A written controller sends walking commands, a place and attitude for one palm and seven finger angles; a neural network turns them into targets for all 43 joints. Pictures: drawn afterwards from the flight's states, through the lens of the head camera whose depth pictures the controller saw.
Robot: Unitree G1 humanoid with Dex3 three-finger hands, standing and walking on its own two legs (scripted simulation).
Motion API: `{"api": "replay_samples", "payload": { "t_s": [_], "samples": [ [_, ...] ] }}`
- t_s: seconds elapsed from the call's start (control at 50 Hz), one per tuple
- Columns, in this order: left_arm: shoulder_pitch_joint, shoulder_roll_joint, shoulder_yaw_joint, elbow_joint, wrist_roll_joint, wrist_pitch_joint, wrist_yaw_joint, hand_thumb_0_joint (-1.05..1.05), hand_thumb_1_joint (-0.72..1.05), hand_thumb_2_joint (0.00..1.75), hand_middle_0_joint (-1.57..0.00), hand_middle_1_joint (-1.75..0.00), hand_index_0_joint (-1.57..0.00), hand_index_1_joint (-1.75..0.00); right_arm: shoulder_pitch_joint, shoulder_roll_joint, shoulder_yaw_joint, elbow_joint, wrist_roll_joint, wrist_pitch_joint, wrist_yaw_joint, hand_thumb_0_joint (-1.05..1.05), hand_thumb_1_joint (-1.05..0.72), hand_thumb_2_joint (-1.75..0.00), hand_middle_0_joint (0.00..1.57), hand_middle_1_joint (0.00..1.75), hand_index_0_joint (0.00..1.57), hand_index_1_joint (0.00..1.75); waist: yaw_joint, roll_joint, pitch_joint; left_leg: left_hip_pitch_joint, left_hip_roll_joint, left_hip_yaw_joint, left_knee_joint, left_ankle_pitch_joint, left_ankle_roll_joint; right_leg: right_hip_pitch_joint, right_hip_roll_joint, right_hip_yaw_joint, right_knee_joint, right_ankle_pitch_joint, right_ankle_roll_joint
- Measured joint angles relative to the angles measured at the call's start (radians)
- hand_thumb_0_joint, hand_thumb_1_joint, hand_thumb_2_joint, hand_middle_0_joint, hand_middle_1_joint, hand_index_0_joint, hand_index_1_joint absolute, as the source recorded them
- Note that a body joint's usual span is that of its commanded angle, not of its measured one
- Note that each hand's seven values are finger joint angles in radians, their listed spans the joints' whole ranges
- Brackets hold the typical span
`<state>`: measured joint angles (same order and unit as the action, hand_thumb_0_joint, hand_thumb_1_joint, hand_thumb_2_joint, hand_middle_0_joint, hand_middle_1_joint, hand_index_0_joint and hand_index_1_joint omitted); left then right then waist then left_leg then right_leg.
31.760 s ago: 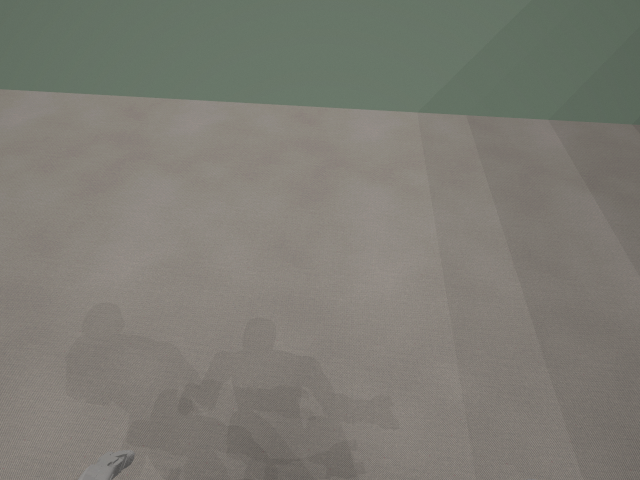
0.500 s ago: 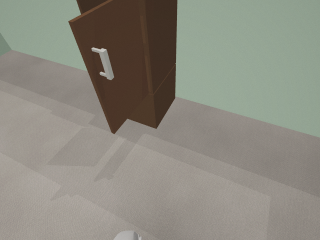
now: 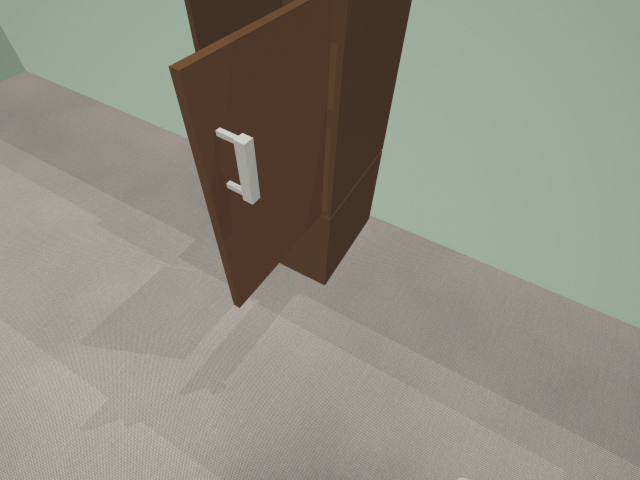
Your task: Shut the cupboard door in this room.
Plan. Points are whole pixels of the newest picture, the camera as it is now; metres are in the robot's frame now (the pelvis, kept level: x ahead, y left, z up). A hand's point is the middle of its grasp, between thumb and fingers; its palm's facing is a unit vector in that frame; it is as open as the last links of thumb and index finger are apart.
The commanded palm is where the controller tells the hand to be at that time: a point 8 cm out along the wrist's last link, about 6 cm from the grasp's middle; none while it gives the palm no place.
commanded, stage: come to a stop and stand still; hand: left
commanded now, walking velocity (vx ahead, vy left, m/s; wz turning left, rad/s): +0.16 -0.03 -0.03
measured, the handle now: (237, 166) +0.54 +0.20 +0.06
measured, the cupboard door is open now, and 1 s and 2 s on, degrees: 87 87 87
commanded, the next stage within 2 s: look again from close up in 1.60 s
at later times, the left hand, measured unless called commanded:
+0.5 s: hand out of the picture +0.14 +0.15 -0.16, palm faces +0.04 -0.97 -0.24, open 7.3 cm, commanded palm none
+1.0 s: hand out of the picture -0.01 +0.21 -0.17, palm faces +0.04 -0.98 -0.18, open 7.4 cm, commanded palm none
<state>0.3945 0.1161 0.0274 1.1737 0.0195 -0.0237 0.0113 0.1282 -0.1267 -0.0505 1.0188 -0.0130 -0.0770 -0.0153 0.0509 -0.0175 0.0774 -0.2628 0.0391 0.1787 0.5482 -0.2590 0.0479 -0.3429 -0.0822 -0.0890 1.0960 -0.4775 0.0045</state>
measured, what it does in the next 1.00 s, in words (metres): steps on the spot: right foot, then left foot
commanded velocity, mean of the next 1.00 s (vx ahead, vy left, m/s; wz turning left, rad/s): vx -0.04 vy -0.02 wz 0.00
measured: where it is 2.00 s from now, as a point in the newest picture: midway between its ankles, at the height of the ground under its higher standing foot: outside the picture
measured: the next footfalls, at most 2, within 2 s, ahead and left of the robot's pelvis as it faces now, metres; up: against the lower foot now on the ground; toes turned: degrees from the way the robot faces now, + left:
right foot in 0.28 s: +0.16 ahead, -0.15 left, +0.00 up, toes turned -7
left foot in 0.66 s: +0.03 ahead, +0.12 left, +0.00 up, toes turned +4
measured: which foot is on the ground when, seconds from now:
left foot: down 0.00-0.30, up 0.32-0.64, down 0.66-1.00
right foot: up 0.00-0.26, down 0.28-0.66, up 0.68-1.00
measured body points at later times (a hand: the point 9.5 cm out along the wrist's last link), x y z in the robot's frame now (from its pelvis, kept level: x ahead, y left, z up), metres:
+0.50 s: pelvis +0.05 -0.03 +0.00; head +0.09 -0.05 +0.45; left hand +0.14 +0.20 -0.14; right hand +0.06 -0.26 -0.17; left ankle -0.01 +0.10 -0.68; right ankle +0.12 -0.14 -0.73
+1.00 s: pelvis +0.02 +0.02 +0.01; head +0.04 +0.04 +0.46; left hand -0.01 +0.26 -0.15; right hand +0.01 -0.20 -0.14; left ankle -0.01 +0.12 -0.73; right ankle -0.01 -0.11 -0.70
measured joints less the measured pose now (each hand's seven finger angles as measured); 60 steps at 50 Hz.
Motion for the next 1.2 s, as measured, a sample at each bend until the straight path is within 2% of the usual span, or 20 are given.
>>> {"api": "replay_samples", "payload": {
  "t_s": [0.06,0.12,0.22,0.28,0.32,0.36,0.44,0.5,0.58,0.64,0.66,0.7,0.74,0.82,0.88,0.94,1.02,1.08,1.12,1.2],
  "samples": [
    [-0.059,0.019,0.011,-0.036,0.005,0.007,0.0,0.0,0.91,0.9,-0.2,-0.3,-0.19,-0.3,0.032,-0.027,-0.012,0.005,-0.001,-0.007,-0.015,-0.04,-0.96,-0.9,0.21,0.3,0.2,0.3,-0.024,-0.001,-0.008,0.057,-0.013,0.011,-0.073,0.016,0.005,-0.1,-0.018,0.007,0.012,0.072,0.013],
    [-0.124,0.041,0.021,-0.082,0.006,0.012,0.004,0.0,0.91,0.9,-0.2,-0.3,-0.19,-0.3,0.083,-0.043,-0.008,0.035,-0.008,0.006,-0.015,-0.04,-0.96,-0.9,0.21,0.3,0.2,0.3,-0.035,-0.004,-0.023,0.095,-0.023,0.006,-0.121,0.022,0.001,-0.147,-0.032,0.012,-0.068,0.147,0.027],
    [-0.213,0.065,0.019,-0.134,0.001,0.017,0.016,0.0,0.92,0.9,-0.19,-0.3,-0.19,-0.3,0.146,-0.031,0.005,0.091,-0.014,0.044,-0.018,-0.02,-0.93,-0.9,0.2,0.3,0.2,0.3,-0.054,-0.002,-0.02,0.125,-0.019,-0.013,-0.104,-0.011,-0.025,-0.074,-0.023,0.016,-0.348,0.225,0.039],
    [-0.231,0.073,0.012,-0.147,0.002,0.013,0.017,0.0,0.92,0.9,-0.19,-0.3,-0.19,-0.3,0.166,-0.016,0.005,0.111,-0.01,0.067,-0.016,-0.01,-0.92,-0.9,0.2,0.3,0.2,0.3,-0.059,-0.006,-0.019,0.117,-0.012,-0.007,-0.031,-0.069,-0.049,0.01,-0.016,0.01,-0.511,0.318,0.026],
    [-0.245,0.06,0.003,-0.143,0.004,0.012,0.018,0.0,0.92,0.9,-0.19,-0.3,-0.19,-0.3,0.16,-0.021,-0.001,0.112,-0.002,0.083,-0.012,0.0,-0.92,-0.9,0.2,0.3,0.2,0.3,-0.074,0.027,-0.009,0.092,0.01,-0.023,0.028,-0.11,-0.062,0.008,0.004,-0.003,-0.492,0.257,-0.005],
    [-0.262,0.042,-0.008,-0.144,0.004,0.015,0.015,0.0,0.91,0.9,-0.19,-0.3,-0.19,-0.3,0.152,-0.027,-0.008,0.103,0.002,0.099,-0.011,0.0,-0.91,-0.9,0.2,0.3,0.2,0.3,-0.091,0.055,0.005,0.045,0.006,-0.061,0.126,-0.207,-0.068,0.007,0.008,-0.023,-0.488,0.237,-0.023],
    [-0.288,0.015,-0.008,-0.161,0.005,0.022,0.023,0.0,0.91,0.9,-0.2,-0.3,-0.2,-0.3,0.121,-0.035,-0.012,0.09,0.005,0.123,-0.009,0.0,-0.91,-0.9,0.2,0.3,0.2,0.3,-0.075,0.059,0.033,-0.054,-0.027,-0.118,0.374,-0.284,-0.076,0.004,-0.001,-0.026,-0.523,0.271,-0.028],
    [-0.294,0.014,0.003,-0.174,0.007,0.03,0.029,-0.01,0.91,0.9,-0.2,-0.3,-0.2,-0.3,0.099,-0.045,-0.015,0.073,0.004,0.13,-0.002,0.0,-0.91,-0.9,0.2,0.3,0.2,0.3,-0.059,0.051,0.039,-0.086,-0.031,-0.141,0.429,-0.262,-0.084,-0.001,-0.009,-0.026,-0.555,0.303,-0.021],
    [-0.278,0.034,0.015,-0.179,0.015,0.04,0.027,-0.01,0.91,0.9,-0.2,-0.3,-0.2,-0.3,0.076,-0.056,-0.017,0.047,0.002,0.126,0.005,0.0,-0.91,-0.9,0.2,0.3,0.2,0.3,-0.039,0.029,0.025,-0.061,-0.02,-0.147,0.335,-0.232,-0.087,-0.016,-0.018,-0.021,-0.582,0.341,-0.006],
    [-0.25,0.058,0.024,-0.169,0.016,0.05,0.025,-0.01,0.91,0.9,-0.2,-0.3,-0.2,-0.3,0.075,-0.061,-0.012,0.03,0.001,0.107,0.008,0.0,-0.91,-0.9,0.2,0.3,0.2,0.3,-0.029,0.007,-0.001,0.015,-0.012,-0.136,0.139,-0.161,-0.08,-0.035,-0.021,-0.014,-0.577,0.357,0.012],
    [-0.237,0.066,0.025,-0.164,0.013,0.056,0.025,0.0,0.91,0.9,-0.2,-0.3,-0.2,-0.3,0.082,-0.062,-0.01,0.025,0.001,0.097,0.008,0.0,-0.91,-0.9,0.2,0.3,0.2,0.3,-0.03,0.005,-0.014,0.048,-0.01,-0.137,0.055,-0.13,-0.075,-0.049,-0.02,-0.013,-0.558,0.35,0.019],
    [-0.214,0.086,0.03,-0.142,0.003,0.072,0.024,0.0,0.91,0.9,-0.2,-0.3,-0.2,-0.3,0.092,-0.046,-0.007,0.027,-0.008,0.086,0.003,0.0,-0.91,-0.9,0.2,0.3,0.2,0.3,-0.03,-0.027,-0.027,0.062,-0.027,-0.124,0.038,-0.105,-0.048,-0.065,-0.018,0.026,-0.495,0.228,0.027],
    [-0.181,0.094,0.031,-0.119,0.003,0.084,0.018,0.0,0.91,0.9,-0.2,-0.3,-0.2,-0.3,0.118,-0.033,0.002,0.03,-0.015,0.086,-0.001,0.0,-0.91,-0.9,0.2,0.3,0.2,0.3,-0.036,-0.029,-0.056,0.083,-0.028,-0.124,-0.002,-0.082,-0.029,-0.07,0.01,0.058,-0.417,0.15,0.027],
    [-0.127,0.099,0.031,-0.091,0.007,0.076,0.001,0.0,0.91,0.9,-0.2,-0.3,-0.19,-0.3,0.158,-0.01,0.019,0.05,-0.017,0.078,-0.01,0.0,-0.91,-0.9,0.2,0.3,0.2,0.3,-0.032,-0.018,-0.092,0.121,-0.03,-0.133,-0.124,-0.013,-0.017,-0.071,0.049,0.087,-0.247,0.163,0.035],
    [-0.093,0.097,0.027,-0.072,0.005,0.065,-0.003,0.0,0.91,0.9,-0.2,-0.3,-0.19,-0.3,0.167,0.004,0.024,0.062,-0.014,0.068,-0.022,0.0,-0.91,-0.9,0.2,0.3,0.2,0.3,-0.028,-0.023,-0.09,0.14,-0.04,-0.118,-0.186,0.019,-0.011,-0.053,0.052,0.091,-0.206,0.178,0.047],
    [-0.08,0.088,0.02,-0.051,0.003,0.07,-0.005,0.0,0.91,0.9,-0.2,-0.3,-0.19,-0.3,0.172,0.011,0.023,0.068,-0.015,0.059,-0.028,0.01,-0.92,-0.9,0.21,0.3,0.2,0.3,-0.041,-0.021,-0.073,0.141,-0.044,-0.108,-0.205,0.029,-0.009,-0.023,0.046,0.08,-0.238,0.143,0.055],
    [-0.106,0.068,0.008,-0.041,-0.005,0.073,-0.005,0.0,0.91,0.9,-0.19,-0.3,-0.19,-0.3,0.172,0.012,0.019,0.086,-0.017,0.059,-0.032,0.0,-0.91,-0.9,0.21,0.3,0.2,0.3,-0.065,-0.002,-0.034,0.123,-0.037,-0.108,-0.179,0.019,-0.016,0.035,0.042,0.059,-0.375,0.081,0.05],
    [-0.138,0.053,0.001,-0.048,-0.009,0.058,-0.002,0.0,0.91,0.9,-0.19,-0.3,-0.19,-0.3,0.177,0.007,0.015,0.109,-0.013,0.066,-0.03,0.0,-0.91,-0.9,0.21,0.3,0.2,0.3,-0.074,0.009,-0.018,0.1,-0.033,-0.109,-0.134,-0.002,-0.03,0.097,0.04,0.045,-0.534,0.16,0.04],
    [-0.155,0.043,-0.003,-0.051,-0.009,0.041,0.004,0.0,0.91,0.9,-0.2,-0.3,-0.19,-0.3,0.183,0.001,0.013,0.126,-0.006,0.071,-0.028,0.0,-0.91,-0.9,0.21,0.3,0.2,0.3,-0.071,0.016,-0.018,0.081,-0.03,-0.107,-0.086,-0.029,-0.044,0.138,0.042,0.041,-0.622,0.208,0.019],
    [-0.173,0.031,-0.013,-0.043,-0.009,0.023,0.022,0.01,0.94,0.9,-0.2,-0.3,-0.2,-0.3,0.187,-0.016,0.015,0.148,-0.003,0.083,-0.023,0.0,-0.91,-0.9,0.2,0.3,0.2,0.3,-0.085,0.057,-0.032,0.094,-0.003,-0.128,-0.084,-0.034,-0.067,0.155,0.069,0.019,-0.62,0.188,-0.021]
  ]
}}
